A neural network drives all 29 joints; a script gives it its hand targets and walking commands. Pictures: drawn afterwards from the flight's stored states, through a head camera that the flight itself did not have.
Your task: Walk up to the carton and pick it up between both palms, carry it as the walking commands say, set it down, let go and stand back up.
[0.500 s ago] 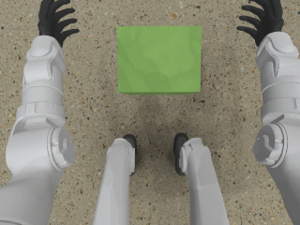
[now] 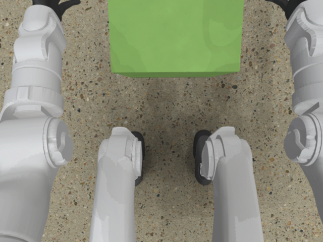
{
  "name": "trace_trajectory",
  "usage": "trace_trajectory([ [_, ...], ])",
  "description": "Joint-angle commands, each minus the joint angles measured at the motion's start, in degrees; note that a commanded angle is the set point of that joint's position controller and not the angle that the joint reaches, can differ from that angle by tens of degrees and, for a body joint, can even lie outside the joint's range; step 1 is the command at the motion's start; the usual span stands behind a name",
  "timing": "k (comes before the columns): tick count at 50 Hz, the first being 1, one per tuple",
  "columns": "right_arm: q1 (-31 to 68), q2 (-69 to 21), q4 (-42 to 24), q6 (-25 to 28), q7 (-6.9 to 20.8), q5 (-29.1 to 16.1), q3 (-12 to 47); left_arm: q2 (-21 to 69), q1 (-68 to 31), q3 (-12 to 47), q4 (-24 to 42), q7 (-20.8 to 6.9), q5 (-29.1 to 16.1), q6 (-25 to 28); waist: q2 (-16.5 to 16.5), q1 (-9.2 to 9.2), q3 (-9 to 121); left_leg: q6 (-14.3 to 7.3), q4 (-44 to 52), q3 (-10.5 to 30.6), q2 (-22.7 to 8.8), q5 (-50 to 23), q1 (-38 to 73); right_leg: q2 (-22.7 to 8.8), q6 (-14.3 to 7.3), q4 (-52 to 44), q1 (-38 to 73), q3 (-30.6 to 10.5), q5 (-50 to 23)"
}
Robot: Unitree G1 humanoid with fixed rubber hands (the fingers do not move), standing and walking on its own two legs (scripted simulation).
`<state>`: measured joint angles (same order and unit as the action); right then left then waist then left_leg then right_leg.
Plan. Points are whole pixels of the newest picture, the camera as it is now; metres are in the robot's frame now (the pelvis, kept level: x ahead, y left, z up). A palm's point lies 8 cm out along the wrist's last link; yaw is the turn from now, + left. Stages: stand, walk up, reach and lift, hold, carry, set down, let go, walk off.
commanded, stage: reach and lift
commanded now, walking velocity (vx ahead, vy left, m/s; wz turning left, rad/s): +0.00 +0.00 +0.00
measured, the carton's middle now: (173, 34) +0.54 -0.01 -0.31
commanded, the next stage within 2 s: none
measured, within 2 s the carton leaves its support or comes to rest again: neither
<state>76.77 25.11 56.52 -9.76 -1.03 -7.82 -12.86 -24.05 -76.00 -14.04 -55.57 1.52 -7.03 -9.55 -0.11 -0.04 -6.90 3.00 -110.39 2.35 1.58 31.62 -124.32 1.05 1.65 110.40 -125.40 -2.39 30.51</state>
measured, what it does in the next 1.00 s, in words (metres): lowers itself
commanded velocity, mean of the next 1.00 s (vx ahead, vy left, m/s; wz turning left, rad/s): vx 0.00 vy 0.00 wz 0.00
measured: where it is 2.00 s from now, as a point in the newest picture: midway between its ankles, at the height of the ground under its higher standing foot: (168, 166)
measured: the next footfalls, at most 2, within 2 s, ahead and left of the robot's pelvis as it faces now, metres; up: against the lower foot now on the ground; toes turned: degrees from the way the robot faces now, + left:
none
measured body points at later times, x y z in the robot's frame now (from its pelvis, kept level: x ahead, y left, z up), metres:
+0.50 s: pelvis -0.01 +0.00 -0.08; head +0.37 +0.00 +0.15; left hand +0.56 +0.22 -0.25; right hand +0.56 -0.23 -0.26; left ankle +0.10 +0.13 -0.41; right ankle +0.10 -0.13 -0.41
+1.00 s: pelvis -0.01 +0.00 -0.08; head +0.37 -0.01 +0.16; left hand +0.56 +0.19 -0.25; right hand +0.56 -0.21 -0.25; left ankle +0.10 +0.13 -0.41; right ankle +0.10 -0.13 -0.41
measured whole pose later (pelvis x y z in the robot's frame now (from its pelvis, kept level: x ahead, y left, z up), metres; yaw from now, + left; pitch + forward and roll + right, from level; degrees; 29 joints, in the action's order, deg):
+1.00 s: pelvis -0.01 +0.00 -0.08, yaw +0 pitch +36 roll +1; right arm 86.3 24.9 66.2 -4.2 -4.3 -13.2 -5.8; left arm -23.9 -85.9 -5.6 -64.7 5.4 -13.2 -4.5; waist 0.4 0.3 -22.8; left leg 2.8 -126.2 2.1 1.2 33.2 -129.3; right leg 0.3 1.6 126.1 -130.1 -2.0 32.3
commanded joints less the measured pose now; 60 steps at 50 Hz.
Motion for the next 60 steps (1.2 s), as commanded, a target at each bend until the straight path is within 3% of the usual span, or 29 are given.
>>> trace_trajectory([
  [1, 14.56, 8.93, -4.50, 2.09, -0.59, -0.38, -0.45, -8.69, -14.43, 0.14, 4.39, 0.64, -0.56, 1.94, -0.90, 0.07, 64.11, -0.36, 5.51, -6.71, 0.22, -15.93, 29.43, -0.04, 0.53, -4.69, 37.33, 5.38, -17.61],
  [19, 20.80, 10.97, 1.40, 5.86, -2.06, -4.91, 4.20, -11.20, -20.58, 4.88, -0.40, 2.79, -4.95, 5.23, 0.11, 0.16, 58.66, 0.07, -6.69, -5.34, -1.25, -18.33, 29.75, -1.69, 0.97, 7.26, 31.84, 5.00, -17.73],
  [25, 22.38, 12.04, -0.66, 6.09, -2.90, -6.07, 5.22, -11.43, -22.22, 6.30, 1.64, 3.39, -6.68, 5.34, 0.30, 0.81, 63.63, 0.20, -8.61, -5.63, -1.26, -20.34, 32.66, -1.79, 0.83, 8.85, 35.19, 5.35, -19.61],
  [38, 21.20, 8.48, 3.26, 6.20, -2.66, -5.23, 5.77, -8.99, -21.10, 6.11, -3.24, 3.24, -5.73, 5.66, -0.34, 0.24, 53.66, -0.20, -7.66, -5.36, -0.95, -17.18, 25.88, -1.23, 0.61, 8.06, 30.79, 4.72, -17.20],
  [56, 25.71, 5.22, 5.06, 7.25, -4.11, -5.25, 7.06, -5.06, -25.91, 8.95, -3.78, 4.90, -6.02, 6.50, 0.03, 0.49, 55.92, 0.04, -6.58, -5.61, 0.20, -16.42, 28.04, -0.23, 0.35, 6.92, 33.00, 5.00, -17.15],
  [60, 26.59, 2.50, 4.89, 7.47, -3.94, -6.17, 8.90, -3.40, -26.16, 9.39, -3.99, 5.21, -5.72, 6.78, -0.35, -0.55, 55.93, -0.19, -6.32, -5.68, 0.53, -16.83, 28.30, 0.10, 0.46, 6.73, 33.31, 4.94, -17.47],
])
